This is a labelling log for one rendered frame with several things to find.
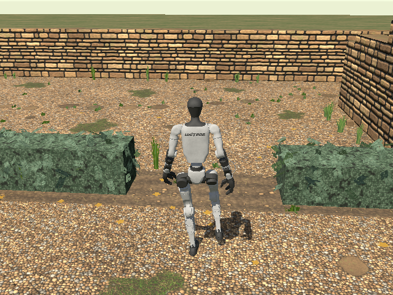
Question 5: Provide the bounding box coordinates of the right robot upper arm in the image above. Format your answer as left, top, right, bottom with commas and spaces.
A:
208, 124, 225, 159

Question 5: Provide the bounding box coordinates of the left robot forearm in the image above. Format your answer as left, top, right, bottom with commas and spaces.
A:
163, 149, 174, 173

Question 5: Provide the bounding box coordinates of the right robot forearm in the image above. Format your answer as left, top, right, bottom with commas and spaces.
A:
219, 149, 233, 179

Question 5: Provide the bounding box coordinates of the robot right shin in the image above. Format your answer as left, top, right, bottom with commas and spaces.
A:
211, 191, 221, 232

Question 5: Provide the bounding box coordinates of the robot right hand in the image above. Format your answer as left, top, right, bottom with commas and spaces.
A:
220, 178, 235, 195

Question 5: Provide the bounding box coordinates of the robot left hand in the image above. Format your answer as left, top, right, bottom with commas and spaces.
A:
162, 171, 176, 185

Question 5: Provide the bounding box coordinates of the left robot upper arm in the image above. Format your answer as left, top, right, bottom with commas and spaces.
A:
168, 124, 182, 158

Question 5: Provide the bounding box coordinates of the robot right thigh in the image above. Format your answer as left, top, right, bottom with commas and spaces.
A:
205, 170, 218, 202

